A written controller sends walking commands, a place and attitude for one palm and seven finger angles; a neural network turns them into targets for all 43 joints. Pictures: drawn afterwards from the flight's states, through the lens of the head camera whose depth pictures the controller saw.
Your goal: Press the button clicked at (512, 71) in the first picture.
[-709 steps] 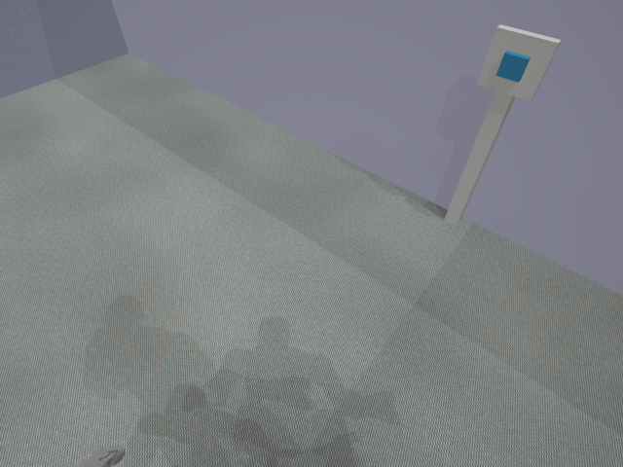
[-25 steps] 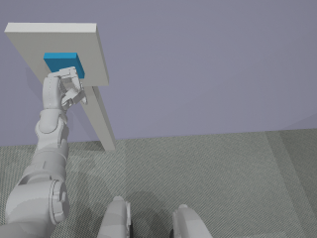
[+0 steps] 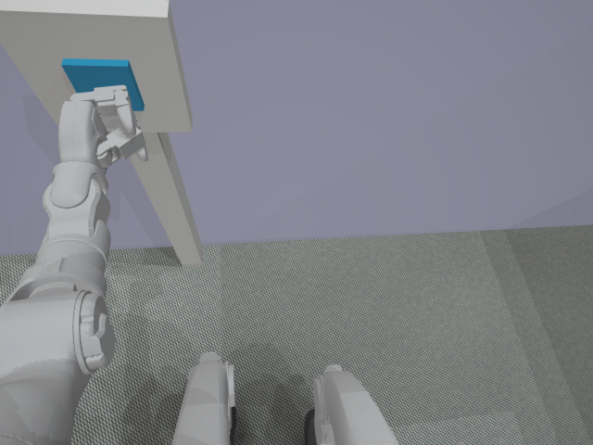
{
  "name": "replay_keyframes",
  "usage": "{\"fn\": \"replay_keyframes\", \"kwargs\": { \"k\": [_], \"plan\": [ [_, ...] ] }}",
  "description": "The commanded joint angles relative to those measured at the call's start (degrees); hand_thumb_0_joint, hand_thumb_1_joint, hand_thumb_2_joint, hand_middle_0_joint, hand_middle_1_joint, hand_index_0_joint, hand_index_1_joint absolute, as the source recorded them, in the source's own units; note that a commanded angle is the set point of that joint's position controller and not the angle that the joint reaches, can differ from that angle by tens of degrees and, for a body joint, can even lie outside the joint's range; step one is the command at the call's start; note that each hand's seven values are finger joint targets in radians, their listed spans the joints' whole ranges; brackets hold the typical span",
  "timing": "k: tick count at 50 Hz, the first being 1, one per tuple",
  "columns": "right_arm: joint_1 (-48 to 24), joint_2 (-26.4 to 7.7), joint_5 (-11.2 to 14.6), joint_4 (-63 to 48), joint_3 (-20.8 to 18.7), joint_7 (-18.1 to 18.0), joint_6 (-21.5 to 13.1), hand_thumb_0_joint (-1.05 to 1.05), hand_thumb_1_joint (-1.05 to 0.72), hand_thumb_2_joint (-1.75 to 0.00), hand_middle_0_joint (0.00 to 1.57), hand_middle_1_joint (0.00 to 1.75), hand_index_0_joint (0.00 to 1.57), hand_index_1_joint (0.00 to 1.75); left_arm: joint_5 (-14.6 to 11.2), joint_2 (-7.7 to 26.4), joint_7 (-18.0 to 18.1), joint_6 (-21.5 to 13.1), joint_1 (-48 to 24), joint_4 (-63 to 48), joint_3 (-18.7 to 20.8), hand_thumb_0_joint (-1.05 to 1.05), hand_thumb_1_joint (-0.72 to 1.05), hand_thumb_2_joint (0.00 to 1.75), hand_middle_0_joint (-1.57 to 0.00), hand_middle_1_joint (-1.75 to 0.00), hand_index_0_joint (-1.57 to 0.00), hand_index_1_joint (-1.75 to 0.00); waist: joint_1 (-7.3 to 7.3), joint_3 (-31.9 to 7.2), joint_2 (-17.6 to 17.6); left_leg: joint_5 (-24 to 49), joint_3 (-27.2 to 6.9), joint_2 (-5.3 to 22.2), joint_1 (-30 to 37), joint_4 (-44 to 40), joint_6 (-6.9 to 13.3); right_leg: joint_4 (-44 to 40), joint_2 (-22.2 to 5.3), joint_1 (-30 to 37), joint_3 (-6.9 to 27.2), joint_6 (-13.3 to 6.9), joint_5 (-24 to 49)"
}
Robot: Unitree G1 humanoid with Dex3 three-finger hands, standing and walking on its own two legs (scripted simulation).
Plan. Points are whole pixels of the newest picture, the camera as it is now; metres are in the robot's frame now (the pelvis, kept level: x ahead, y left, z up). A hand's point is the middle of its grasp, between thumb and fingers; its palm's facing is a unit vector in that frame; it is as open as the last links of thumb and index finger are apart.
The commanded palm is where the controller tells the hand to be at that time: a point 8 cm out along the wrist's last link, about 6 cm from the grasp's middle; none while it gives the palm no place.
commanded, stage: hold the button down briefly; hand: left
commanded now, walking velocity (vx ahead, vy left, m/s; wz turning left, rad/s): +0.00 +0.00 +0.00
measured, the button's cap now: (107, 81) +0.55 +0.23 +0.10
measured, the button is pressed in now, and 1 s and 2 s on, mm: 11 0 0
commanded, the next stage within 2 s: pull the fist back off the button in 0.14 s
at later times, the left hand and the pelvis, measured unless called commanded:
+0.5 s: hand (138, 136) +0.49 +0.19 +0.07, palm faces +0.07 -1.00 -0.02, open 2.8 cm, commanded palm +0.48 +0.22 +0.07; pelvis -0.01 +0.01 +0.00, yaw -1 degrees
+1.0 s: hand (141, 173) +0.44 +0.18 +0.07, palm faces +0.08 -1.00 -0.01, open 3.1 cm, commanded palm +0.40 +0.23 +0.07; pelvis +0.03 +0.00 +0.03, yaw -1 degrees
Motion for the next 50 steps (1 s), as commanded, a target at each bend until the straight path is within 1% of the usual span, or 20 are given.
{"fn": "replay_keyframes", "kwargs": {
  "k": [1,3,5,7,9,10,13,16,18,21,22,23,27,29,31,33,39,42,46,50],
  "plan": [
    [7.7,-10.6,-0.1,-3.4,-3.5,-1.0,-1.6,0.0,-0.9,-0.9,0.2,0.3,0.2,0.3,-1.6,11.8,1.9,-1.4,-36.5,-13.5,-0.1,0.0,0.9,0.9,-1.3,-1.5,-1.3,-1.5,-5.47,-24.5,8.3,-7.4,-2.6,-1.7,29.6,-10.0,2.1,-14.0,1.6,-3.7,2.2,-1.6,1.7],
    [7.8,-11.1,-0.2,-3.2,-3.4,-1.2,-1.7,0.0,-0.9,-0.9,0.2,0.3,0.2,0.3,-1.5,14.1,2.4,-1.1,-36.8,-13.5,1.4,0.0,0.9,0.9,-1.3,-1.5,-1.3,-1.5,-5.27,-25.1,7.6,-8.1,-2.8,-1.6,29.5,-10.3,2.0,-14.0,1.5,-3.3,2.2,-1.5,1.3],
    [7.7,-10.9,-0.2,-3.2,-3.5,-1.0,-2.2,0.0,-0.9,-0.9,0.2,0.3,0.2,0.3,-1.2,11.9,2.6,-1.0,-37.7,-14.5,-0.6,0.0,0.9,0.9,-1.3,-1.5,-1.3,-1.5,-5.63,-25.7,9.2,-9.1,-3.1,-1.6,30.8,-10.7,2.0,-13.9,1.5,-4.6,2.1,-1.6,1.0],
    [7.9,-11.2,-0.3,-3.1,-3.4,-1.0,-2.4,0.0,-0.9,-0.9,0.2,0.3,0.2,0.3,-1.0,13.3,3.1,-1.0,-37.5,-14.0,0.7,0.0,0.9,0.9,-1.3,-1.5,-1.3,-1.5,-5.33,-25.5,8.9,-9.5,-3.7,-1.4,31.3,-11.2,1.8,-13.7,1.4,-4.9,1.7,-1.7,1.0],
    [7.7,-11.1,-0.3,-3.1,-3.4,-1.0,-2.6,0.0,-0.9,-0.9,0.2,0.3,0.2,0.3,-0.9,11.4,3.3,-0.8,-37.4,-13.5,-0.8,0.0,0.9,0.9,-1.3,-1.5,-1.3,-1.5,-5.84,-24.7,8.2,-11.2,-3.7,-1.5,30.5,-11.4,1.8,-14.0,1.4,-5.3,1.8,-1.6,0.1],
    [7.8,-11.2,-0.3,-3.1,-3.3,-1.0,-2.8,0.0,-0.9,-0.9,0.2,0.3,0.2,0.3,-1.1,12.3,3.5,-0.8,-37.9,-13.8,-0.2,0.0,0.9,0.9,-1.3,-1.5,-1.3,-1.5,-5.78,-24.1,7.5,-11.8,-3.7,-1.5,29.7,-11.6,1.9,-14.0,1.4,-4.7,1.8,-1.5,-0.2],
    [7.9,-11.2,-0.5,-3.0,-3.3,-1.0,-3.1,0.0,-0.9,-0.9,0.2,0.3,0.2,0.3,-0.6,12.7,3.7,-1.3,-38.6,-14.8,-0.3,0.0,0.9,0.9,-1.3,-1.5,-1.3,-1.5,-5.6,-25.9,9.3,-11.4,-4.1,-1.5,31.2,-11.6,1.8,-13.7,1.3,-5.4,1.8,-1.7,0.0],
    [8.3,-11.2,-0.7,-3.0,-3.5,-0.6,-3.3,0.0,-0.9,-0.9,0.2,0.3,0.2,0.3,-0.8,11.1,3.6,-1.5,-36.2,-14.7,-0.4,0.0,0.9,0.9,-1.3,-1.5,-1.3,-1.5,-4.74,-26.4,10.1,-10.3,-4.6,-1.5,32.9,-12.3,1.5,-13.3,1.3,-5.4,1.2,-2.0,0.8],
    [8.2,-11.2,-0.7,-3.0,-3.7,-0.4,-3.1,0.0,-0.9,-0.9,0.2,0.3,0.2,0.3,-0.9,10.7,3.7,-1.3,-34.2,-14.0,-0.1,0.0,0.9,0.9,-1.3,-1.5,-1.3,-1.5,-4.38,-25.4,8.7,-10.8,-4.6,-1.4,32.6,-12.7,1.4,-13.8,1.3,-5.2,1.2,-1.8,0.7],
    [8.2,-11.2,-0.7,-3.2,-3.8,-0.2,-2.9,0.0,-0.9,-0.9,0.2,0.3,0.2,0.3,-0.9,12.1,3.5,-1.6,-31.5,-14.7,1.5,0.0,0.9,0.9,-1.3,-1.5,-1.3,-1.5,-3.25,-26.0,7.7,-9.1,-4.0,-1.5,31.8,-12.4,1.6,-13.7,1.3,-3.1,1.4,-2.0,1.2],
    [8.0,-10.8,-0.6,-3.4,-3.8,0.0,-2.8,0.0,-0.9,-0.9,0.2,0.3,0.2,0.3,-0.8,10.1,3.3,-1.8,-30.7,-15.4,0.0,0.0,0.9,0.9,-1.3,-1.5,-1.3,-1.5,-3.03,-25.9,9.0,-8.5,-3.8,-1.6,32.6,-12.7,1.4,-13.7,1.4,-3.3,1.2,-2.0,1.5],
    [8.0,-10.9,-0.7,-3.5,-4.1,0.1,-2.6,0.0,-0.9,-0.9,0.2,0.3,0.2,0.3,-0.9,10.7,3.3,-2.1,-29.1,-16.1,1.1,0.0,0.9,0.9,-1.3,-1.5,-1.3,-1.5,-2.29,-26.2,8.4,-7.4,-3.7,-1.5,33.1,-12.8,1.3,-13.8,1.3,-2.5,1.2,-2.1,2.2],
    [7.6,-10.4,-0.4,-3.9,-4.5,0.5,-1.9,0.0,-0.9,-0.9,0.2,0.3,0.2,0.3,-1.5,7.2,3.1,-2.5,-24.1,-17.9,-0.4,0.0,0.9,0.9,-1.3,-1.5,-1.3,-1.5,-1.44,-25.6,7.9,-5.6,-3.7,-1.3,35.5,-13.7,1.0,-14.1,1.3,-2.2,0.8,-2.1,3.4],
    [7.3,-10.4,-0.2,-4.2,-4.6,0.4,-1.5,0.0,-0.9,-0.9,0.2,0.3,0.2,0.3,-2.0,7.3,3.2,-2.4,-21.8,-18.3,0.3,0.0,0.9,0.9,-1.3,-1.5,-1.3,-1.5,-1.32,-24.6,5.2,-5.0,-2.8,-1.6,33.8,-13.4,1.3,-14.9,1.3,0.0,1.1,-1.8,3.6],
    [7.2,-10.2,-0.2,-4.6,-4.7,0.4,-1.3,0.0,-0.9,-0.9,0.2,0.3,0.2,0.3,-2.0,8.0,3.1,-2.9,-19.2,-19.7,1.4,0.0,0.9,0.9,-1.3,-1.5,-1.3,-1.5,-0.09,-25.7,5.3,-2.7,-2.2,-1.7,34.1,-13.2,1.3,-14.6,1.4,1.7,1.2,-2.0,4.6],
    [6.8,-9.5,0.0,-4.9,-5.0,0.6,-0.9,0.0,-0.9,-0.9,0.2,0.3,0.2,0.3,-2.2,4.8,2.9,-3.4,-17.0,-22.2,-0.7,0.0,0.9,0.9,-1.3,-1.5,-1.3,-1.5,0.26,-26.5,6.1,0.9,-1.9,-1.6,36.9,-13.3,1.1,-14.8,1.4,2.0,1.0,-2.0,6.6],
    [5.4,-8.7,0.5,-6.5,-5.6,1.0,0.5,0.0,-0.9,-0.9,0.2,0.3,0.2,0.3,-3.7,2.5,2.8,-3.5,-3.1,-27.0,-0.3,0.0,0.9,0.9,-1.3,-1.5,-1.3,-1.5,2.83,-26.0,2.9,8.7,0.0,-1.8,37.7,-13.4,1.0,-15.9,1.6,7.8,1.2,-1.8,12.2],
    [4.4,-8.4,0.8,-7.3,-5.7,1.0,0.9,0.0,-0.9,-0.9,0.2,0.3,0.2,0.3,-4.0,1.1,3.0,-3.5,0.5,-30.2,-0.9,0.0,0.9,0.9,-1.3,-1.5,-1.3,-1.5,3.11,-24.4,2.0,10.4,0.6,-1.9,37.4,-13.5,1.1,-16.1,1.5,9.3,1.4,-1.6,14.5],
    [3.1,-7.9,1.0,-8.7,-5.8,0.9,0.8,0.0,-0.9,-0.9,0.2,0.3,0.2,0.3,-5.2,0.5,3.1,-4.5,8.1,-37.6,-0.9,0.0,0.9,0.9,-1.3,-1.5,-1.3,-1.5,4.46,-26.0,1.7,14.8,1.5,-2.2,38.5,-13.4,1.1,-16.0,1.5,13.7,1.9,-1.6,20.1],
    [1.4,-7.2,1.3,-9.4,-5.8,0.9,0.6,0.0,-0.9,-0.9,0.2,0.3,0.2,0.3,-6.0,-3.1,2.1,-4.6,14.1,-41.8,-3.9,0.0,0.9,0.9,-1.3,-1.5,-1.3,-1.5,4.33,-23.8,1.4,15.8,2.1,-2.3,38.6,-13.7,1.1,-16.4,1.3,14.9,1.9,-1.2,22.7]
  ]
}}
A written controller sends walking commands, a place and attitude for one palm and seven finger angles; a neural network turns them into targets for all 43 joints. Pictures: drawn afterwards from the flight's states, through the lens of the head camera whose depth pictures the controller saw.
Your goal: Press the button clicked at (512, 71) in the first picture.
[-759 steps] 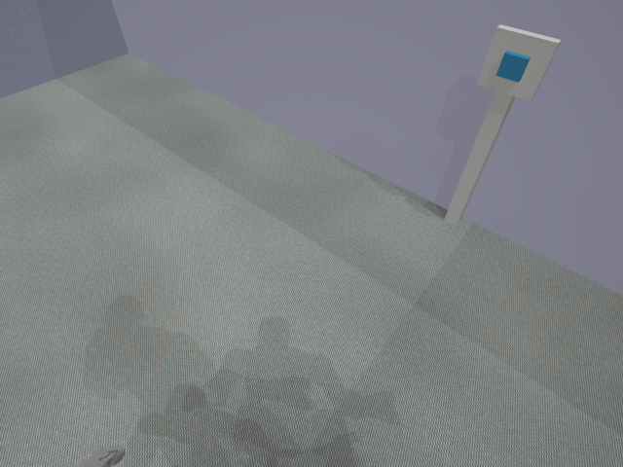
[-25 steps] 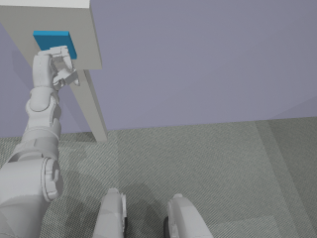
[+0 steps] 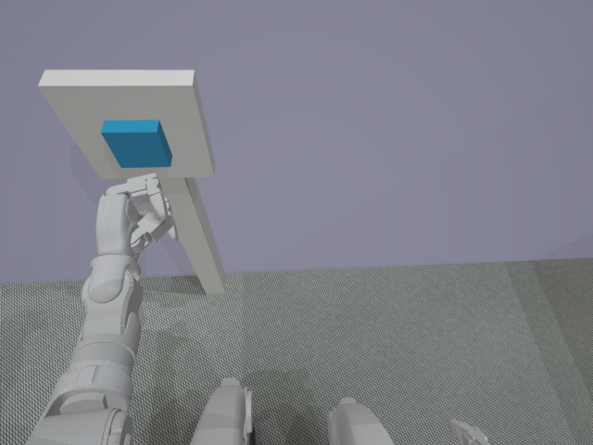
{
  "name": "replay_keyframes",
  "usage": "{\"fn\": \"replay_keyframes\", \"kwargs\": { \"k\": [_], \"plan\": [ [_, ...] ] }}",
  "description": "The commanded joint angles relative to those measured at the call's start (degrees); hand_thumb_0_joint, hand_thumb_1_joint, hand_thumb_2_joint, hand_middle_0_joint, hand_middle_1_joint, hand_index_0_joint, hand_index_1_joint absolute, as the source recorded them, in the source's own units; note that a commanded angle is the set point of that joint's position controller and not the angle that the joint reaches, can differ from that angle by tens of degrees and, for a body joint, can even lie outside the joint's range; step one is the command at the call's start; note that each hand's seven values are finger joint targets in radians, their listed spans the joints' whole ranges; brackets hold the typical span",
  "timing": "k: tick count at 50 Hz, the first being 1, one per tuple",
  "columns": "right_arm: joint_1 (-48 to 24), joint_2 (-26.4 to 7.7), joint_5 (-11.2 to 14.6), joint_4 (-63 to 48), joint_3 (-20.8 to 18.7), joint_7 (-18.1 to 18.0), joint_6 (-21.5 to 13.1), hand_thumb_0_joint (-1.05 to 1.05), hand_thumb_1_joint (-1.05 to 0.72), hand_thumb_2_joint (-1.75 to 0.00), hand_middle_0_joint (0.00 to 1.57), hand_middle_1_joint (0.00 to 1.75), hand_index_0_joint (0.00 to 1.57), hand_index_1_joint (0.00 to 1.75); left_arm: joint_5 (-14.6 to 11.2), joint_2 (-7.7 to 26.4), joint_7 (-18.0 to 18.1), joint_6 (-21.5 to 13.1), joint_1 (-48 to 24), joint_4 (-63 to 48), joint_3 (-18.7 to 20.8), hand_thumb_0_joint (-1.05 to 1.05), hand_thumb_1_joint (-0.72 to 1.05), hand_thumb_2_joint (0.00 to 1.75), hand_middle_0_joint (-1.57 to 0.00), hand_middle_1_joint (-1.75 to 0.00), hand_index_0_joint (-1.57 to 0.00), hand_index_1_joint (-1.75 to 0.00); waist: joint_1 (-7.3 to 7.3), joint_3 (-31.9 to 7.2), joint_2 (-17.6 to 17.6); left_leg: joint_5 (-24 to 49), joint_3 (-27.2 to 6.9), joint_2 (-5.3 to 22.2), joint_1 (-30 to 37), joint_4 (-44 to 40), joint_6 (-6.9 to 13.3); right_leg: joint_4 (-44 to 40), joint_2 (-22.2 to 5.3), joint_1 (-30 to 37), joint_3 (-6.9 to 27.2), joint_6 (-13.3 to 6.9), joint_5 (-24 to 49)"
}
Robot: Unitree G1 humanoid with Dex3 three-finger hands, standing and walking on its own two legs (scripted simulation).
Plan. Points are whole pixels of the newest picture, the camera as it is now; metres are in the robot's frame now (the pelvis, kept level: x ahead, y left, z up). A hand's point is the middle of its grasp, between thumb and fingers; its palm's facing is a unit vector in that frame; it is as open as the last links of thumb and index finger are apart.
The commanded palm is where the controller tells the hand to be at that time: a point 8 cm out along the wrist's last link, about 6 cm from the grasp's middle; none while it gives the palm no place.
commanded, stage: pull the fist back off the button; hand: left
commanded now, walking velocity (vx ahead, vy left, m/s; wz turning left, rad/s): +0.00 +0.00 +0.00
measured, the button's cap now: (139, 142) +0.51 +0.23 +0.07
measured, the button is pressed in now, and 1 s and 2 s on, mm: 0 0 0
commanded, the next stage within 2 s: draw the hand back to the body in 0.26 s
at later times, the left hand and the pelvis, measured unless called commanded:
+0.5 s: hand (156, 240) +0.36 +0.18 +0.06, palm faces +0.07 -1.00 -0.03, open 3.1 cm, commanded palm +0.32 +0.24 +0.07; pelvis +0.00 -0.01 +0.00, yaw +1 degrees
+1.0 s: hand (64, 285) +0.26 +0.22 +0.15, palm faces +0.22 -0.95 -0.22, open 3.1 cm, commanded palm +0.22 +0.26 +0.17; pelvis +0.01 +0.00 +0.07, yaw +2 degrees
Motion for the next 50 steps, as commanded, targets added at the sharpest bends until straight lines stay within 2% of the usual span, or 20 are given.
{"fn": "replay_keyframes", "kwargs": {
  "k": [1,4,6,8,11,16,18,21,22,23,24,25,28,36,38,43,44,45,47,50],
  "plan": [
    [3.2,-8.8,0.1,-5.8,-3.7,-1.0,-1.7,0.0,-0.9,-0.9,0.2,0.3,0.2,0.3,-1.6,9.3,-0.8,-4.1,-11.8,-17.7,0.3,0.0,0.9,0.9,-1.3,-1.5,-1.3,-1.5,0.06,-23.5,1.5,18.3,-1.0,-2.0,27.0,-6.7,1.0,-9.5,1.2,4.8,-1.4,-1.8,23.7],
    [1.9,-8.6,0.3,-6.1,-3.6,-1.2,-2.0,0.0,-0.9,-0.9,0.2,0.3,0.2,0.3,-2.5,8.0,-1.6,-3.8,-7.6,-19.1,-0.5,0.0,0.9,0.9,-1.3,-1.5,-1.3,-1.5,0.52,-21.6,0.7,17.2,-0.9,-2.2,26.6,-7.3,0.9,-10.0,1.1,5.2,-1.4,-1.7,23.3],
    [1.3,-8.6,0.4,-6.6,-3.6,-1.4,-2.4,0.0,-0.9,-0.9,0.2,0.3,0.2,0.3,-2.9,6.6,-2.2,-3.7,-6.7,-20.8,-2.2,0.0,0.9,0.9,-1.3,-1.5,-1.3,-1.5,-0.03,-20.9,0.4,16.3,-1.0,-2.3,26.1,-7.1,1.1,-10.1,0.9,5.2,-1.3,-1.7,22.7],
    [0.2,-8.4,0.4,-6.6,-3.6,-1.6,-2.8,0.0,-0.9,-0.9,0.2,0.3,0.2,0.3,-3.0,6.1,-2.4,-3.8,-5.9,-22.0,-2.8,0.0,0.9,0.9,-1.3,-1.5,-1.3,-1.5,0.19,-20.7,1.5,15.6,-1.0,-2.3,26.5,-7.0,1.0,-10.0,0.8,4.1,-1.3,-1.6,21.8],
    [-0.1,-8.6,0.2,-6.0,-3.4,-2.3,-3.3,0.0,-0.9,-0.9,0.2,0.3,0.2,0.3,-2.7,6.4,-2.1,-4.1,-11.2,-22.0,-3.5,0.0,0.9,0.9,-1.3,-1.5,-1.3,-1.5,-1.25,-18.9,0.2,12.2,-1.6,-2.3,24.8,-6.4,1.3,-10.1,0.7,2.4,-1.0,-1.6,18.5],
    [-0.6,-8.6,0.0,-5.8,-3.2,-2.6,-4.4,0.0,-0.9,-0.9,0.2,0.3,0.2,0.3,-2.7,8.4,-2.1,-4.0,-11.0,-20.5,-1.2,0.0,0.9,0.9,-1.3,-1.5,-1.3,-1.5,0.33,-22.2,1.9,11.8,-1.6,-2.4,25.5,-6.2,1.0,-9.7,0.7,2.8,-1.0,-2.0,17.0],
    [-1.1,-8.5,0.2,-5.6,-3.0,-2.6,-4.3,0.0,-0.9,-0.9,0.2,0.3,0.2,0.3,-2.5,8.0,-2.4,-3.1,-12.1,-18.5,-1.8,0.0,0.9,0.9,-1.3,-1.5,-1.3,-1.5,-0.02,-20.5,1.7,10.8,-1.3,-2.5,24.1,-6.3,1.1,-10.1,0.6,2.4,-0.7,-1.8,16.7],
    [-1.4,-8.8,0.6,-8.4,-2.9,-2.4,-4.1,0.0,-0.9,-0.9,0.2,0.3,0.2,0.3,-3.9,12.8,-2.5,-1.5,-3.5,-26.4,2.7,0.0,0.9,0.9,-1.3,-1.5,-1.3,-1.5,3.7,-27.3,4.0,14.8,-0.9,-2.6,28.9,-9.1,0.9,-11.1,1.0,10.0,-0.6,-2.2,20.1],
    [-2.0,-8.1,1.0,-9.2,-2.7,-2.3,-4.0,0.0,-0.9,-0.9,0.2,0.3,0.2,0.3,-4.2,11.1,-2.7,-0.4,0.0,-28.3,1.4,0.0,0.9,0.9,-1.3,-1.5,-1.3,-1.5,3.9,-26.8,4.4,15.9,-0.5,-2.6,30.5,-10.4,0.9,-11.9,1.0,11.2,-0.9,-2.0,21.4],
    [-2.0,-8.0,1.2,-9.6,-2.6,-2.4,-4.0,0.0,-0.9,-0.9,0.2,0.3,0.2,0.3,-4.9,10.6,-2.6,0.4,0.1,-31.1,0.7,0.0,0.9,0.9,-1.3,-1.5,-1.3,-1.5,3.0,-25.8,2.8,16.2,-0.3,-2.5,30.7,-11.0,1.1,-12.9,1.1,12.3,-1.0,-1.7,22.4],
    [-2.0,-7.9,1.4,-10.0,-2.5,-2.4,-3.9,0.0,-0.9,-0.9,0.2,0.3,0.2,0.3,-5.2,10.6,-2.6,1.5,3.2,-31.2,1.0,0.0,0.9,0.9,-1.3,-1.5,-1.3,-1.5,3.39,-24.0,2.1,15.5,-0.2,-2.6,30.1,-12.1,1.1,-14.0,1.2,13.5,-1.1,-1.6,22.1],
    [-2.2,-7.8,1.7,-10.3,-2.3,-2.5,-3.9,0.0,-0.9,-0.9,0.2,0.3,0.2,0.3,-5.6,10.0,-2.5,2.5,4.2,-32.2,0.3,0.0,0.9,0.9,-1.3,-1.5,-1.3,-1.5,2.58,-21.4,0.7,14.2,0.1,-2.7,29.0,-12.9,1.5,-15.4,1.2,14.4,-0.9,-1.3,21.8],
    [-2.2,-7.9,2.0,-10.7,-2.2,-3.2,-4.3,0.0,-0.9,-0.9,0.2,0.3,0.2,0.3,-6.5,9.9,-2.6,4.3,7.1,-33.3,0.6,0.0,0.9,0.9,-1.3,-1.5,-1.3,-1.5,1.9,-16.6,-2.8,11.5,0.2,-2.7,27.5,-15.2,1.8,-18.1,1.0,16.5,-0.8,-0.8,19.9],
    [-3.7,-7.7,2.6,-12.2,-1.7,-3.6,-6.8,0.0,-0.9,-0.9,0.2,0.3,0.2,0.3,-8.4,8.1,-4.9,4.9,16.8,-43.2,-2.0,0.0,0.9,0.9,-1.3,-1.5,-1.3,-1.5,2.35,-11.2,1.2,10.6,-0.3,-2.9,34.2,-20.8,1.8,-22.8,1.0,19.4,-1.7,-1.2,17.7],
    [-4.3,-7.7,2.7,-12.6,-1.5,-3.8,-7.3,0.0,-0.9,-0.9,0.2,0.3,0.2,0.3,-8.7,9.2,-5.1,6.0,18.9,-44.2,-0.8,0.0,0.9,0.9,-1.3,-1.5,-1.3,-1.5,2.73,-9.9,-0.1,9.9,-0.3,-2.9,34.7,-22.1,1.7,-24.0,0.9,20.4,-1.7,-1.0,17.2],
    [-6.1,-7.3,3.2,-13.7,-0.9,-4.4,-8.7,0.0,-0.9,-0.9,0.2,0.3,0.2,0.3,-9.6,10.3,-5.3,9.0,22.1,-49.1,0.9,0.0,0.9,0.9,-1.3,-1.5,-1.3,-1.5,3.47,-6.8,2.1,8.0,-0.4,-2.9,36.9,-25.2,1.5,-27.0,0.8,22.2,-1.7,-1.1,14.4],
    [-8.8,-6.4,3.0,-14.7,-1.4,-5.6,-7.7,0.0,-0.9,-0.9,0.2,0.3,0.2,0.3,-1.0,17.0,1.8,11.3,19.9,-54.5,0.4,0.0,0.9,0.9,-1.3,-1.5,-1.3,-1.5,5.45,-7.8,2.1,6.5,0.1,-3.2,40.0,-28.0,1.7,-31.5,-0.9,22.2,1.7,-2.0,12.6],
    [-8.6,-5.9,2.6,-15.3,-0.8,-6.3,-7.6,0.0,-0.9,-0.9,0.2,0.3,0.2,0.3,0.0,12.9,5.5,13.5,22.6,-55.9,-1.8,0.0,0.9,0.9,-1.3,-1.5,-1.3,-1.5,4.1,-5.5,1.3,5.7,-0.1,-3.0,41.1,-29.4,1.7,-32.7,-1.1,22.7,1.1,-2.0,11.5],
    [-8.4,-5.5,2.5,-14.6,-0.3,-6.8,-7.1,0.0,-0.9,-0.9,0.2,0.3,0.2,0.3,2.3,10.5,9.8,17.0,28.7,-56.1,-4.1,0.0,0.9,0.9,-1.3,-1.5,-1.3,-1.5,4.03,-1.9,1.5,5.2,-0.1,-2.5,42.9,-31.5,1.9,-34.6,-1.1,24.5,0.4,-1.8,11.4],
    [-9.0,-5.8,2.0,-14.3,0.3,-7.1,-6.7,0.0,-0.9,-0.9,0.2,0.3,0.2,0.3,3.9,11.3,13.0,19.6,30.1,-60.5,-3.6,0.0,0.9,0.9,-1.3,-1.5,-1.3,-1.5,4.17,-1.8,1.2,8.6,-0.3,-2.4,46.7,-34.3,1.7,-36.6,-1.2,29.0,-0.5,-1.9,15.1]
  ]
}}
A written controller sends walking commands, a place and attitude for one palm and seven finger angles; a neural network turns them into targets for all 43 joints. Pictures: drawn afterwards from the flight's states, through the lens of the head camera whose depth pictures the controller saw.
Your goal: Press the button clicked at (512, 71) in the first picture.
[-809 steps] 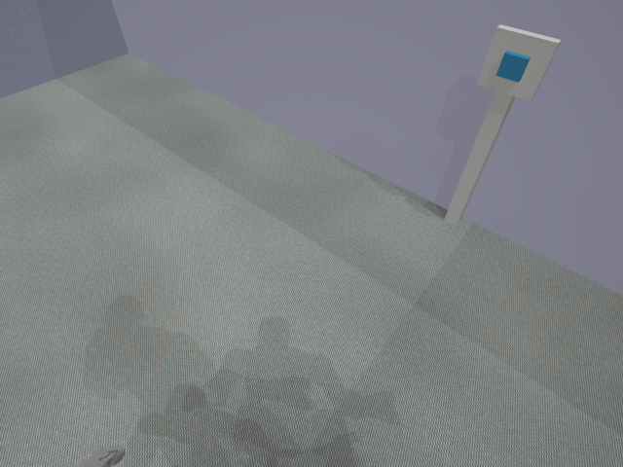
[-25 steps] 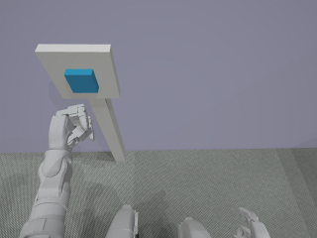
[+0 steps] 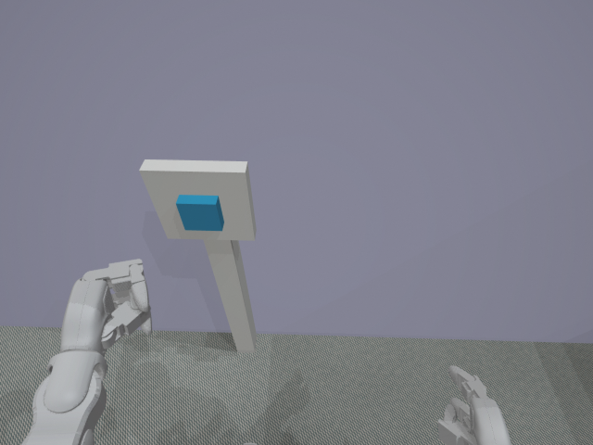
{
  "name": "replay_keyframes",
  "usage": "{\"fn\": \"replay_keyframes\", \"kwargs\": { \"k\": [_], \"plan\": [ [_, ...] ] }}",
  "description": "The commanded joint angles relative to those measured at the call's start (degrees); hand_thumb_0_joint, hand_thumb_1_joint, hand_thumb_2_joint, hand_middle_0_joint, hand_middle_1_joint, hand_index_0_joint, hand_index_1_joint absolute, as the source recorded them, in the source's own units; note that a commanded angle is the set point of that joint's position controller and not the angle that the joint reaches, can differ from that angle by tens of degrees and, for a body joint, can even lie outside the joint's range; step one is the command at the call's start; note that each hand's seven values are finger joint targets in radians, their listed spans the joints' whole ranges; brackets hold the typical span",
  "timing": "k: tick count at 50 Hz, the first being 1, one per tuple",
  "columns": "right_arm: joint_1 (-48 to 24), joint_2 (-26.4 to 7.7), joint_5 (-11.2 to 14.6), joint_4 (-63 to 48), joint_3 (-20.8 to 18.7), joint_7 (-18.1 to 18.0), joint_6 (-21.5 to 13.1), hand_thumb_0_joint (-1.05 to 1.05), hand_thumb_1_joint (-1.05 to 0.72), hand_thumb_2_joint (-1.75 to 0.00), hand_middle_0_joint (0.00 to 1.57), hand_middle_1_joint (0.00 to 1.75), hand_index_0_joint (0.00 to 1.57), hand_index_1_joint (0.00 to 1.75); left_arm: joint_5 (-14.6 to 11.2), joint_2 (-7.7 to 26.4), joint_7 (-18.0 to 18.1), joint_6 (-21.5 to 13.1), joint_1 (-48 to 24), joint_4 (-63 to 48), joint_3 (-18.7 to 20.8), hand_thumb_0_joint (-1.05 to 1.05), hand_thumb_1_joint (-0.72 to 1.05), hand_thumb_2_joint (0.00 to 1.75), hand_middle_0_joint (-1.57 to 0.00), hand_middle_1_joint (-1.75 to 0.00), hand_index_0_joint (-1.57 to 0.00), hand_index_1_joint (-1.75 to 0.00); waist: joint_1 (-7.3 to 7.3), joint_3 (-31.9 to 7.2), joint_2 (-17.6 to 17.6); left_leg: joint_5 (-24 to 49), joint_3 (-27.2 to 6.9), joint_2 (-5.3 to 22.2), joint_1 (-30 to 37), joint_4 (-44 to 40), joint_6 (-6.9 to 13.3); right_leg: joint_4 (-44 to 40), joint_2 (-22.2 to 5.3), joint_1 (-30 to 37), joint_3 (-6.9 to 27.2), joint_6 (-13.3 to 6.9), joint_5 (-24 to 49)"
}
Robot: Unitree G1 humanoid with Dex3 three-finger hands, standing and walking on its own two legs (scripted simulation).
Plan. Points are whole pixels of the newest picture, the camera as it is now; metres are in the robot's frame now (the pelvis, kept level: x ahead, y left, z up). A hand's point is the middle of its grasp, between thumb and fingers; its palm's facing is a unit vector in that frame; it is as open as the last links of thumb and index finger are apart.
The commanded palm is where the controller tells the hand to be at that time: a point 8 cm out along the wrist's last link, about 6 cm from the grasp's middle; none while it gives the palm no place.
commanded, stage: draw the hand back to the body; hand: left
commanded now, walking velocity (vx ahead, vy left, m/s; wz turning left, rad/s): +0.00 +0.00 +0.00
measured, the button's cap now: (201, 211) +0.50 +0.22 +0.00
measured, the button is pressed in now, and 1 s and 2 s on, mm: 0 0 0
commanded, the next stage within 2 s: step back with the hand held close in 0.84 s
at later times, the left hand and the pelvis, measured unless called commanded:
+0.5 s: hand (68, 289) +0.22 +0.24 +0.18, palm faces +0.40 -0.83 -0.38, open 3.1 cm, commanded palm +0.17 +0.28 +0.20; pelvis +0.03 +0.00 +0.03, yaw +0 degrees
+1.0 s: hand (65, 290) +0.21 +0.23 +0.20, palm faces +0.42 -0.82 -0.40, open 3.1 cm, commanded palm +0.16 +0.27 +0.21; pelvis +0.03 -0.01 +0.04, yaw +0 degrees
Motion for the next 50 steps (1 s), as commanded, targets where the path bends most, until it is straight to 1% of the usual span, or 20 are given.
{"fn": "replay_keyframes", "kwargs": {
  "k": [1,3,6,7,10,11,15,16,23,26,28,31,33,34,39,41,44,48,49,50],
  "plan": [
    [-5.8,-6.0,-0.9,-8.7,-1.7,-1.4,-2.3,0.0,-0.9,-0.9,0.2,0.3,0.2,0.3,2.6,9.4,5.9,0.8,-5.8,-17.3,4.2,0.0,0.9,0.9,-1.3,-1.5,-1.3,-1.5,-0.2,-5.2,-1.2,2.4,-0.5,-0.8,17.3,-12.9,2.1,-15.2,0.2,0.2,-0.1,-1.5,8.2],
    [-6.4,-5.6,-1.0,-8.4,-1.3,-1.4,-2.2,0.0,-0.9,-0.9,0.2,0.3,0.2,0.3,3.0,8.9,6.7,1.8,-5.0,-19.2,4.3,0.0,0.9,0.9,-1.3,-1.5,-1.3,-1.5,0.05,-4.6,0.2,5.2,-0.3,-0.8,20.0,-14.5,1.9,-16.3,-0.1,2.9,-0.5,-1.7,10.9],
    [-7.1,-5.6,-1.4,-7.8,-1.2,-1.3,-2.9,0.0,-0.9,-0.9,0.2,0.3,0.2,0.3,3.4,9.5,7.2,2.8,-2.6,-22.3,5.5,0.0,0.9,0.9,-1.3,-1.5,-1.3,-1.5,0.54,-4.1,-0.5,8.8,-0.3,-0.6,23.3,-16.8,1.9,-18.8,0.0,6.1,-0.8,-1.6,14.2],
    [-7.5,-5.2,-1.4,-7.8,-0.9,-1.2,-3.1,0.0,-0.9,-0.9,0.2,0.3,0.2,0.3,3.5,8.3,7.2,3.0,-1.7,-24.1,4.7,0.0,0.9,0.9,-1.3,-1.5,-1.3,-1.5,0.57,-3.6,1.5,10.4,0.0,-0.7,24.5,-17.6,1.8,-18.8,-0.2,7.5,-0.9,-1.7,15.7],
    [-7.7,-5.0,-1.7,-7.3,-0.8,-0.8,-3.7,0.0,-0.9,-0.9,0.2,0.3,0.2,0.3,3.7,8.5,7.4,3.6,1.6,-27.5,6.0,0.0,0.9,0.9,-1.3,-1.5,-1.3,-1.5,1.18,-2.7,1.9,13.1,0.0,-0.6,26.8,-19.7,1.6,-20.6,-0.2,10.0,-1.3,-1.6,18.0],
    [-7.8,-5.2,-2.0,-6.8,-1.0,-0.6,-4.2,0.0,-0.9,-0.9,0.2,0.3,0.2,0.3,3.8,9.3,7.4,3.6,3.2,-27.9,7.0,0.0,0.9,0.9,-1.3,-1.5,-1.3,-1.5,1.35,-2.6,0.1,13.8,0.1,-0.5,27.3,-20.1,1.6,-21.8,0.1,10.7,-1.2,-1.5,18.8],
    [-7.9,-4.8,-2.2,-6.3,-0.9,0.1,-4.7,0.0,-0.9,-0.9,0.2,0.3,0.2,0.3,3.9,8.7,7.3,3.8,7.2,-31.5,8.4,0.0,0.9,0.9,-1.3,-1.5,-1.3,-1.5,1.88,-1.2,1.5,17.8,0.5,-0.5,28.9,-21.8,1.3,-22.5,-0.2,13.5,-1.6,-1.4,21.8],
    [-8.2,-5.0,-2.3,-6.0,-1.1,0.3,-5.0,0.0,-0.9,-0.9,0.2,0.3,0.2,0.3,3.8,9.1,7.2,3.8,8.6,-31.4,9.0,0.0,0.9,0.9,-1.3,-1.5,-1.3,-1.5,2.04,-0.2,-0.1,17.4,0.3,-0.4,28.7,-22.2,1.3,-23.5,0.1,13.6,-1.5,-1.4,21.5],
    [-8.4,-4.6,-2.5,-5.9,-1.5,0.7,-6.0,0.0,-0.9,-0.9,0.2,0.3,0.2,0.3,3.8,10.6,7.2,2.7,12.4,-38.3,13.0,0.0,0.9,0.9,-1.3,-1.5,-1.3,-1.5,2.72,-0.6,1.2,19.4,1.4,-0.7,30.6,-22.6,1.6,-24.2,-0.3,15.8,-1.4,-1.2,24.3],
    [-8.8,-4.6,-2.5,-5.7,-2.0,0.7,-6.6,0.0,-0.9,-0.9,0.2,0.3,0.2,0.3,3.6,11.9,7.1,2.2,15.2,-39.4,15.5,0.0,0.9,0.9,-1.3,-1.5,-1.3,-1.5,3.22,0.7,-0.8,19.9,1.9,-0.7,30.6,-22.2,1.6,-25.4,0.0,15.4,-1.2,-0.9,25.7],
    [-8.6,-4.4,-2.4,-5.8,-2.0,0.7,-6.6,0.0,-0.9,-0.9,0.2,0.3,0.2,0.3,3.4,11.8,7.0,1.5,15.3,-41.2,16.3,0.0,0.9,0.9,-1.3,-1.5,-1.3,-1.5,3.19,0.7,-0.3,19.0,2.0,-0.8,30.4,-22.3,1.6,-25.0,-0.2,15.8,-1.3,-0.9,25.1],
    [-8.3,-4.7,-2.4,-5.1,-2.5,0.7,-6.6,0.0,-0.9,-0.9,0.2,0.3,0.2,0.3,3.4,8.5,6.4,2.0,16.9,-36.1,13.9,0.0,0.9,0.9,-1.3,-1.5,-1.3,-1.5,2.66,3.9,-2.6,17.6,2.4,-0.6,30.1,-22.6,1.8,-26.4,0.1,14.1,-1.2,-0.5,23.9],
    [-8.2,-4.8,-2.4,-5.3,-2.5,0.5,-6.2,0.0,-0.9,-0.9,0.2,0.3,0.2,0.3,3.4,9.0,6.5,2.0,14.5,-36.5,14.0,0.0,0.9,0.9,-1.3,-1.5,-1.3,-1.5,2.44,4.2,-1.9,16.1,2.3,-0.7,30.0,-23.0,1.9,-26.1,-0.3,14.1,-1.1,-0.4,22.3],
    [-8.2,-4.8,-2.5,-5.2,-2.6,0.4,-6.2,0.0,-0.9,-0.9,0.2,0.3,0.2,0.3,3.4,9.6,6.6,1.8,14.4,-36.1,14.7,0.0,0.9,0.9,-1.3,-1.5,-1.3,-1.5,2.7,3.7,-3.3,16.1,2.3,-0.8,30.2,-23.1,2.1,-26.2,-0.2,14.2,-1.1,-0.4,22.4],
    [-8.9,-4.5,-2.7,-5.2,-2.4,0.0,-7.0,0.0,-0.9,-0.9,0.2,0.3,0.2,0.3,3.8,10.9,6.9,1.0,13.2,-39.4,15.1,0.0,0.9,0.9,-1.3,-1.5,-1.3,-1.5,3.2,1.8,0.5,16.7,2.5,-1.2,31.2,-22.7,2.0,-26.0,-0.5,15.2,-0.7,-0.7,23.1],
    [-9.1,-4.5,-2.7,-5.1,-2.6,-0.1,-7.5,0.0,-0.9,-0.9,0.2,0.3,0.2,0.3,3.7,11.5,6.9,0.9,13.8,-39.7,15.7,0.0,0.9,0.9,-1.3,-1.5,-1.3,-1.5,3.35,2.4,-0.8,17.2,2.8,-1.2,31.1,-22.5,2.0,-27.0,-0.2,14.9,-0.5,-0.6,24.1],
    [-8.8,-4.2,-2.6,-4.9,-2.5,0.0,-7.6,0.0,-0.9,-0.9,0.2,0.3,0.2,0.3,3.6,10.7,6.8,0.8,14.9,-38.9,15.4,0.0,0.9,0.9,-1.3,-1.5,-1.3,-1.5,3.29,2.5,1.2,18.2,3.0,-1.2,31.2,-22.5,1.9,-26.1,-0.5,15.2,-0.5,-0.6,25.5],
    [-8.7,-4.4,-2.6,-4.6,-2.6,0.1,-7.3,0.0,-0.9,-0.9,0.2,0.3,0.2,0.3,3.4,9.6,6.5,0.9,12.5,-37.3,14.2,0.0,0.9,0.9,-1.3,-1.5,-1.3,-1.5,2.62,3.8,-1.3,16.4,3.0,-1.2,30.8,-22.8,2.0,-26.8,-0.4,14.5,-0.4,-0.4,23.6],
    [-7.2,-6.0,-2.8,-5.8,-3.1,0.6,-5.4,0.0,-0.9,-0.9,0.2,0.3,0.2,0.3,3.8,16.3,6.9,-1.3,7.9,-40.3,21.1,0.0,0.9,0.9,-1.3,-1.5,-1.3,-1.5,-0.01,7.2,-2.3,14.6,2.6,-0.2,27.9,-19.8,2.8,-30.3,-3.3,8.9,4.1,-0.1,27.0],
    [-7.7,-5.3,-2.9,-4.8,-3.1,0.7,-4.2,0.0,-0.9,-0.9,0.2,0.3,0.2,0.3,4.1,13.1,6.5,-1.4,13.1,-35.6,18.6,0.0,0.9,0.9,-1.3,-1.5,-1.3,-1.5,-0.29,6.1,-4.0,14.2,2.1,-0.5,27.5,-18.6,2.7,-30.4,-4.5,9.3,4.2,-0.2,29.0]
  ]
}}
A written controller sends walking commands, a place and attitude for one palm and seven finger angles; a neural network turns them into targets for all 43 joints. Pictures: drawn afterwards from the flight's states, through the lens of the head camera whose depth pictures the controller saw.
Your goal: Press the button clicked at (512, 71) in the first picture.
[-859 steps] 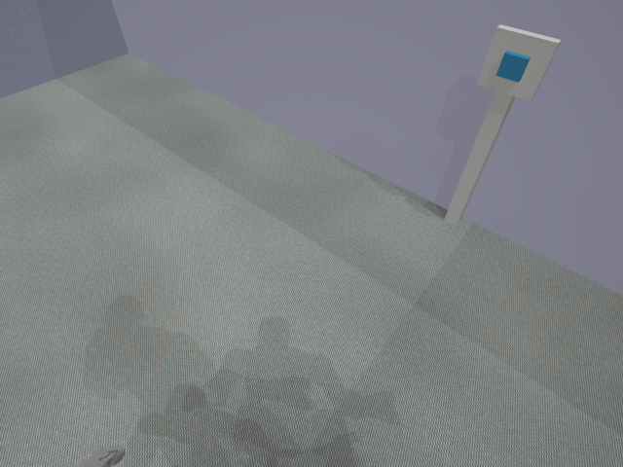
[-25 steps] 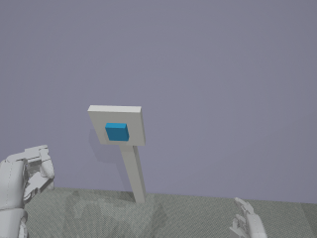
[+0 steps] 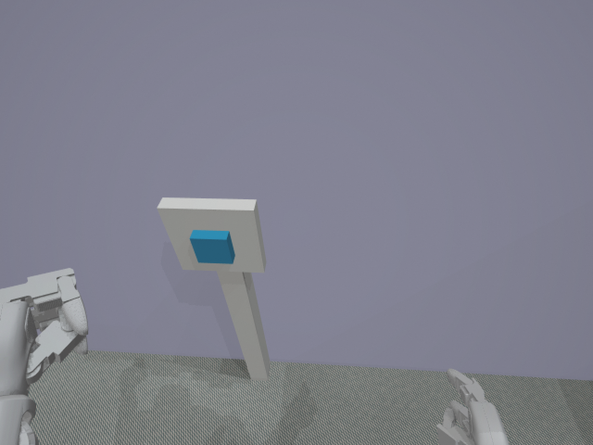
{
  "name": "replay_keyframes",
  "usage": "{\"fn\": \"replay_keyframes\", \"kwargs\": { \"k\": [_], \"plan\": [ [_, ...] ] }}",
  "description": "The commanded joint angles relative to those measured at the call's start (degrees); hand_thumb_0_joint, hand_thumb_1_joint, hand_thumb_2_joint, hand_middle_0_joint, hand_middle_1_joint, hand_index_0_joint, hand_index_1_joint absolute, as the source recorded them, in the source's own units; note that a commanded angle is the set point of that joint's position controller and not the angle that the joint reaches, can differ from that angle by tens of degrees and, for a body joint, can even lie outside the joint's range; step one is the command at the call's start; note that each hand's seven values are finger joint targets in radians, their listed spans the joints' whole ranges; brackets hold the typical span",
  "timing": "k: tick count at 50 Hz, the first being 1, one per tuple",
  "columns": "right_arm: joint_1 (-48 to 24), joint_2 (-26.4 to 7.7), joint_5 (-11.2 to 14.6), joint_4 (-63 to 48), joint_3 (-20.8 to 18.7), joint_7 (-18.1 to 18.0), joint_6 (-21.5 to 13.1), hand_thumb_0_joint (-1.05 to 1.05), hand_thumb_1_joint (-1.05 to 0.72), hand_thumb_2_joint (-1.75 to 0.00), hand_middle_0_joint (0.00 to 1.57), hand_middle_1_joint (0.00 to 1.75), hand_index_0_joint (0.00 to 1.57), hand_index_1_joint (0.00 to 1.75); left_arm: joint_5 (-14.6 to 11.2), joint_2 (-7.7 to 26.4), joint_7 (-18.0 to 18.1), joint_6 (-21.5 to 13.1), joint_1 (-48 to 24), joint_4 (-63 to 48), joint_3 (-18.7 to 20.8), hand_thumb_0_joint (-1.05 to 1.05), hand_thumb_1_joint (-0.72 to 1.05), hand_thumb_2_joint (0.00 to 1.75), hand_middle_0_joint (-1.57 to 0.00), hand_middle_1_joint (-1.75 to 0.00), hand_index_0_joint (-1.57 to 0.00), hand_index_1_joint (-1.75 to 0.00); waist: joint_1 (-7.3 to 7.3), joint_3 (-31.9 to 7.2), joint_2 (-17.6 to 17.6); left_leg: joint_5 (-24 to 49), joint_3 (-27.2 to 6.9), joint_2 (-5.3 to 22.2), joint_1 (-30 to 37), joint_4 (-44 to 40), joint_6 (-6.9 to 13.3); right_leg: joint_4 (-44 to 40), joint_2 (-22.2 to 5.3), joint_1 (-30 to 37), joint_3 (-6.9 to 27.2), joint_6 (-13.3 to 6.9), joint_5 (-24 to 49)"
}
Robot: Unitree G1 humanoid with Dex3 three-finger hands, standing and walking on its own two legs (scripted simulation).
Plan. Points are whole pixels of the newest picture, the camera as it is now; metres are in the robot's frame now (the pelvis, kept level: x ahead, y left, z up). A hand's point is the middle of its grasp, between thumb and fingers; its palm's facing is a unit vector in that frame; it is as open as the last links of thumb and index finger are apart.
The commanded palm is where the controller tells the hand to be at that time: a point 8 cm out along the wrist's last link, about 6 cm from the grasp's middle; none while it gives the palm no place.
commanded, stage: step back with the hand held close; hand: left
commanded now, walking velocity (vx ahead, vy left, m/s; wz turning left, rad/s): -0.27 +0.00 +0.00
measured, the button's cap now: (213, 245) +0.47 +0.23 -0.04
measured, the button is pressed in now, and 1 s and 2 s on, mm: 0 0 0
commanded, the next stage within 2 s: stop stepping back and stand still in 1.12 s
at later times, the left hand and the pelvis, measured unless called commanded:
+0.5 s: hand (27, 371) +0.13 +0.27 +0.16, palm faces +0.33 -0.81 -0.49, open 3.1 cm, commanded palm +0.07 +0.31 +0.18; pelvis -0.06 +0.04 +0.00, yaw -1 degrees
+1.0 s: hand out of the picture +0.04 +0.30 +0.17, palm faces +0.44 -0.78 -0.44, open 3.1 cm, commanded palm -0.03 +0.33 +0.18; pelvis -0.16 +0.04 -0.01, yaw +1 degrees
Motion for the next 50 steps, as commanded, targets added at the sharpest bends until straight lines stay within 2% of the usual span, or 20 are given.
{"fn": "replay_keyframes", "kwargs": {
  "k": [1,3,7,14,19,24,28,30,33,35,36,37,38,40,42,43,44,45,47,50],
  "plan": [
    [-6.9,-6.0,-0.4,-9.9,-2.7,0.2,0.5,0.0,-0.9,-0.9,0.2,0.3,0.2,0.3,0.6,12.0,0.6,-5.8,-4.0,-9.6,9.1,0.0,0.9,0.9,-1.3,-1.5,-1.3,-1.5,-3.21,0.3,-6.2,8.9,1.1,-0.8,3.8,2.3,3.3,-8.4,-4.9,-14.1,3.6,0.7,24.5],
    [-6.7,-5.9,-0.3,-10.4,-3.0,0.5,2.1,0.0,-0.9,-0.9,0.2,0.3,0.2,0.3,0.6,10.0,0.4,-6.0,0.1,-8.5,7.4,0.0,0.9,0.9,-1.3,-1.5,-1.3,-1.5,-3.57,-3.0,-5.3,13.3,0.8,0.2,4.2,1.3,3.2,-5.7,-4.8,-11.8,2.2,1.0,26.9],
    [-7.0,-6.2,0.1,-12.4,-3.4,0.4,4.3,0.0,-0.9,-0.9,0.2,0.3,0.2,0.3,0.5,12.1,0.8,-6.3,3.0,-12.7,9.4,0.0,0.9,0.9,-1.3,-1.5,-1.3,-1.5,-3.34,-8.1,-2.5,23.8,0.6,1.6,5.6,-0.3,3.2,-2.2,-3.1,-9.1,0.1,1.4,28.7],
    [-6.9,-6.2,0.6,-14.2,-3.8,0.2,5.7,0.0,-0.9,-0.9,0.2,0.3,0.2,0.3,-0.2,13.7,1.8,-6.5,6.3,-14.8,11.3,0.0,0.9,0.9,-1.3,-1.5,-1.3,-1.5,-3.19,-9.7,-1.6,24.0,0.3,2.5,2.9,-1.2,2.9,0.1,-2.0,-8.8,-0.1,1.5,25.9],
    [-6.3,-6.6,0.6,-14.2,-4.0,0.2,5.1,0.0,-0.9,-0.9,0.2,0.3,0.2,0.3,0.0,12.9,2.4,-7.5,6.7,-14.7,10.7,0.0,0.9,0.9,-1.3,-1.5,-1.3,-1.5,-3.8,-7.2,-0.5,10.6,-1.1,2.8,-3.0,-3.8,2.9,-0.3,-1.3,-9.7,0.5,1.4,16.3],
    [-6.3,-6.9,0.6,-14.1,-3.9,0.1,3.7,0.0,-0.9,-0.9,0.2,0.3,0.2,0.3,0.8,12.6,3.0,-9.0,5.7,-14.9,10.6,0.0,0.9,0.9,-1.3,-1.5,-1.3,-1.5,-4.17,-3.1,0.0,-10.9,-4.0,3.5,-12.9,-7.6,3.8,-0.3,-0.4,-9.6,1.2,1.2,3.7],
    [-6.4,-7.6,0.2,-14.1,-4.0,-0.1,1.7,0.0,-0.9,-0.9,0.2,0.3,0.2,0.3,2.0,12.1,3.3,-10.3,4.3,-17.3,11.6,0.0,0.9,0.9,-1.3,-1.5,-1.3,-1.5,-3.65,-3.3,6.7,-24.8,-9.1,7.3,-25.3,-14.4,5.9,9.5,2.8,-1.0,-0.7,1.5,1.4],
    [-6.1,-7.3,0.1,-13.7,-4.3,0.0,0.7,0.0,-0.9,-0.9,0.2,0.3,0.2,0.3,2.4,12.1,3.3,-10.6,4.4,-18.0,12.4,0.0,0.9,0.9,-1.3,-1.5,-1.3,-1.5,-3.28,-4.5,8.3,-27.0,-10.2,8.6,-29.4,-15.0,6.6,13.6,3.6,2.2,-1.1,1.2,2.6],
    [-5.6,-6.7,-0.1,-13.1,-4.3,0.4,-0.6,0.0,-0.9,-0.9,0.2,0.3,0.2,0.3,1.8,12.4,3.2,-11.0,5.9,-18.2,12.7,0.0,0.9,0.9,-1.3,-1.5,-1.3,-1.5,-3.74,-3.9,5.1,-23.3,-7.2,5.6,-25.7,-8.4,5.2,7.2,1.4,-4.6,3.5,-0.6,-0.8],
    [-3.8,-6.0,-0.2,-11.6,-4.6,0.9,-0.6,0.0,-0.9,-0.9,0.2,0.3,0.2,0.3,1.2,12.5,3.3,-10.9,5.2,-18.7,11.5,0.0,0.9,0.9,-1.3,-1.5,-1.3,-1.5,-4.42,-4.7,-6.9,-14.2,-1.7,-0.3,-12.4,5.0,1.5,-4.6,-4.9,-19.8,11.3,-3.8,-9.5],
    [-3.2,-6.4,-0.3,-10.2,-5.1,0.9,-0.5,0.0,-0.9,-0.9,0.2,0.3,0.2,0.3,0.9,13.3,3.7,-10.9,4.1,-19.3,11.8,0.0,0.9,0.9,-1.3,-1.5,-1.3,-1.5,-4.75,-5.5,-10.4,-10.3,-0.3,-2.1,-4.2,14.5,0.3,-9.5,-9.5,-29.2,16.5,-6.1,-12.4],
    [-2.7,-5.6,-0.5,-9.1,-4.7,1.1,-0.1,0.0,-0.9,-0.9,0.2,0.3,0.2,0.3,1.4,11.7,4.2,-10.4,2.6,-18.3,9.5,0.0,0.9,0.9,-1.3,-1.5,-1.3,-1.5,-5.21,-5.0,-13.3,-7.9,-0.6,-2.3,-2.7,19.1,0.3,-10.0,-13.1,-31.2,17.3,-7.5,-9.3],
    [-3.2,-5.0,-0.7,-8.6,-4.4,1.2,0.1,0.0,-0.9,-0.9,0.2,0.3,0.2,0.3,1.8,11.8,4.6,-10.0,1.2,-17.4,9.3,0.0,0.9,0.9,-1.3,-1.5,-1.3,-1.5,-5.6,-4.7,-14.3,-5.8,-0.5,-2.3,-2.0,19.3,0.5,-8.8,-13.4,-31.4,15.8,-6.9,-3.8],
    [-4.4,-5.4,-0.7,-8.8,-3.9,0.7,0.4,0.0,-0.9,-0.9,0.2,0.3,0.2,0.3,1.8,12.5,4.8,-9.8,-2.0,-17.3,9.2,0.0,0.9,0.9,-1.3,-1.5,-1.3,-1.5,-5.79,-1.3,-10.5,-5.0,-2.6,-1.0,-3.2,7.6,1.2,-3.9,-8.7,-29.7,9.7,-3.6,-0.3],
    [-5.9,-7.2,-0.8,-9.8,-3.8,-0.4,0.1,0.0,-0.9,-0.9,0.2,0.3,0.2,0.3,2.1,13.1,4.8,-10.2,-2.5,-18.0,10.2,0.0,0.9,0.9,-1.3,-1.5,-1.3,-1.5,-4.74,0.3,1.4,-7.0,-12.2,6.9,-12.4,-8.1,4.5,5.7,0.7,-21.9,2.6,1.1,0.3],
    [-6.7,-7.0,-0.5,-9.9,-3.9,-0.3,-0.7,0.0,-0.9,-0.9,0.2,0.3,0.2,0.3,2.2,13.2,4.4,-11.0,-1.4,-17.6,11.4,0.0,0.9,0.9,-1.3,-1.5,-1.3,-1.5,-4.43,-3.7,8.8,-22.8,-19.1,13.1,-21.1,-17.6,6.6,18.3,4.0,-10.8,0.4,1.7,-2.9],
    [-6.5,-7.4,-0.9,-9.8,-4.3,-0.2,-1.2,0.0,-0.9,-0.9,0.2,0.3,0.2,0.3,2.9,12.5,4.1,-11.3,-0.9,-16.6,12.1,0.0,0.9,0.9,-1.3,-1.5,-1.3,-1.5,-4.59,-4.5,12.5,-34.2,-23.5,17.1,-29.3,-23.4,9.0,30.8,6.6,-3.9,0.9,1.8,-5.0],
    [-5.9,-6.4,-1.4,-9.6,-4.8,0.2,-1.4,0.0,-0.9,-0.9,0.2,0.3,0.2,0.3,2.7,12.8,4.0,-11.2,-0.3,-16.3,13.1,0.0,0.9,0.9,-1.3,-1.5,-1.3,-1.5,-4.36,-4.5,11.2,-30.3,-23.9,17.9,-30.1,-22.7,10.4,37.5,6.0,-6.0,2.2,1.3,-6.4],
    [-6.7,-5.6,-1.8,-9.1,-4.9,1.6,-1.8,0.0,-0.9,-0.9,0.2,0.3,0.2,0.3,2.1,12.4,3.8,-11.4,0.6,-18.1,12.1,0.0,0.9,0.9,-1.3,-1.5,-1.3,-1.5,-3.79,-5.7,4.8,-18.4,-18.6,15.7,-23.0,-16.5,10.4,36.9,4.5,-12.3,2.8,0.3,-8.8],
    [-6.2,-5.1,-1.4,-8.2,-4.4,3.3,-2.3,0.0,-0.9,-0.9,0.2,0.3,0.2,0.3,0.7,10.7,3.5,-10.9,4.4,-20.6,9.2,0.0,0.9,0.9,-1.3,-1.5,-1.3,-1.5,-3.65,-8.6,9.3,-14.5,-12.0,11.5,-14.7,-16.7,6.1,21.7,4.6,-11.8,-2.4,-0.8,-13.0]
  ]
}}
